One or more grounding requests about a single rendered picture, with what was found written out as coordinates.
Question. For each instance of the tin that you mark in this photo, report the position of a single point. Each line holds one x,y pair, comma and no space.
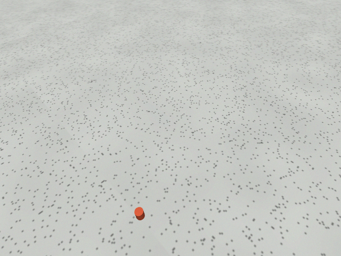
139,213

